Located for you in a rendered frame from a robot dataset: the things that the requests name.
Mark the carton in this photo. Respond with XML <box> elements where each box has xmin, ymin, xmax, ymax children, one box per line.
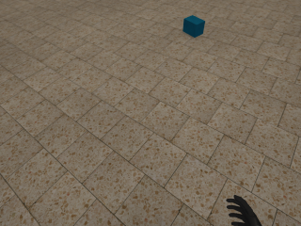
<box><xmin>182</xmin><ymin>15</ymin><xmax>205</xmax><ymax>38</ymax></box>

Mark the right robot hand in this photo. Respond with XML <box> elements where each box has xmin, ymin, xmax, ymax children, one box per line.
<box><xmin>226</xmin><ymin>195</ymin><xmax>262</xmax><ymax>226</ymax></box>

